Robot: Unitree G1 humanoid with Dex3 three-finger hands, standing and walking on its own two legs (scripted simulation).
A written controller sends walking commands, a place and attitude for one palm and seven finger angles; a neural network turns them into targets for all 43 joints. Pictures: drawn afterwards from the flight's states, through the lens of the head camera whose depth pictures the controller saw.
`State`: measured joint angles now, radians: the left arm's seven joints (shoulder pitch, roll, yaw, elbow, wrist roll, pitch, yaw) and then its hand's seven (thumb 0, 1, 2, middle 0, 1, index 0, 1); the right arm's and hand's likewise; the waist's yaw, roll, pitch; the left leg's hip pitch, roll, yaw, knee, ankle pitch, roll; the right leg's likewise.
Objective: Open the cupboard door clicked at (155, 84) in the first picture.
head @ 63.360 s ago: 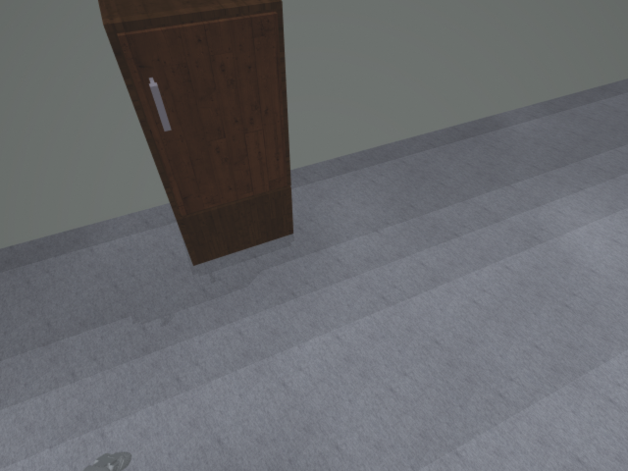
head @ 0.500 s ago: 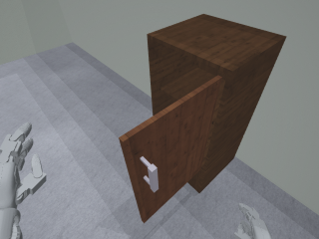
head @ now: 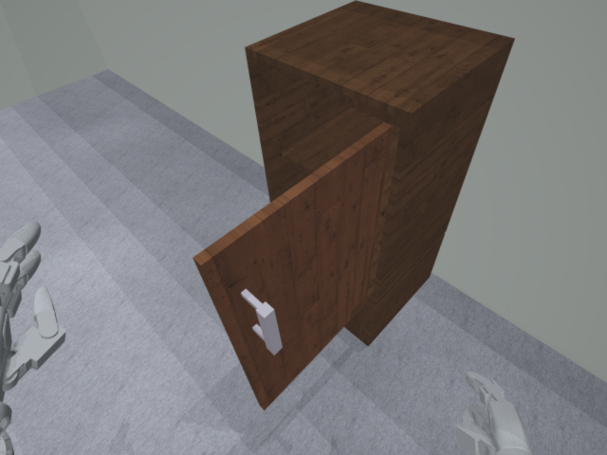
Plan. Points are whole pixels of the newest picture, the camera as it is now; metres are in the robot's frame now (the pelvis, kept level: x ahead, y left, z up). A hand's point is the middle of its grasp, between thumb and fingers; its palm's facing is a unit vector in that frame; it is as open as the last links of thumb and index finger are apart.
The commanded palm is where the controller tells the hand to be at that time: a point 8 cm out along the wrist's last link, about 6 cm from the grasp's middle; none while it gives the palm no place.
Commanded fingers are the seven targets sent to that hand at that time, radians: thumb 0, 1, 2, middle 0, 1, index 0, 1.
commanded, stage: step back with the hand held close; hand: left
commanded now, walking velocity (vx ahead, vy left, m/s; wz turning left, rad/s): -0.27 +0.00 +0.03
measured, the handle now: (261, 322) +0.32 +0.10 -0.05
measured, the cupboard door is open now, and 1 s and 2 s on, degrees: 90 90 90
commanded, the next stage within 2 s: stop stepping back and stand still in 0.82 s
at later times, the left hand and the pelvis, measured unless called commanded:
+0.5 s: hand out of the picture +0.10 +0.31 +0.15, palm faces +0.44 -0.74 -0.51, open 7.4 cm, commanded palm +0.04 +0.34 +0.17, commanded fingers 0.00 0.90 0.90 -0.20 -0.30 -0.20 -0.30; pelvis -0.09 +0.03 -0.01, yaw +3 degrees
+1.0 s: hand out of the picture -0.01 +0.33 +0.16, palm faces +0.48 -0.76 -0.44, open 7.4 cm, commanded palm -0.08 +0.35 +0.17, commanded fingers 0.00 0.90 0.90 -0.20 -0.30 -0.20 -0.30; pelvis -0.21 +0.04 -0.01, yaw +3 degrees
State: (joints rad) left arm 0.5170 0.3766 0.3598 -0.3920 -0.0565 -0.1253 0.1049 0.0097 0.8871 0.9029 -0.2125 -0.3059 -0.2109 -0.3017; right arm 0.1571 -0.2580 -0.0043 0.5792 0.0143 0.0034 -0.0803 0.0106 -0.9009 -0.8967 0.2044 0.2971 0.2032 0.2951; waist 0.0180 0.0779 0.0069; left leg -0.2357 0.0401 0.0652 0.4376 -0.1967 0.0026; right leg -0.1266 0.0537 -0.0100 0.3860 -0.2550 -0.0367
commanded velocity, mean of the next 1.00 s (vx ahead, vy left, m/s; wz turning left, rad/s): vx -0.27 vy -0.01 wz -0.01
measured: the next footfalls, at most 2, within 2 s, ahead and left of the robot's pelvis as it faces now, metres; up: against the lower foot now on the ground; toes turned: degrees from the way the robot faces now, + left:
left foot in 0.78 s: -0.02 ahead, +0.13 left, +0.00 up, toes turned +6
right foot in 1.16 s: -0.38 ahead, -0.06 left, +0.00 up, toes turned +0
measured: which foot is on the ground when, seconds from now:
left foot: down 0.00-0.68, up 0.70-0.76, down 0.78-1.00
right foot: down 0.00-0.82, up 0.84-1.00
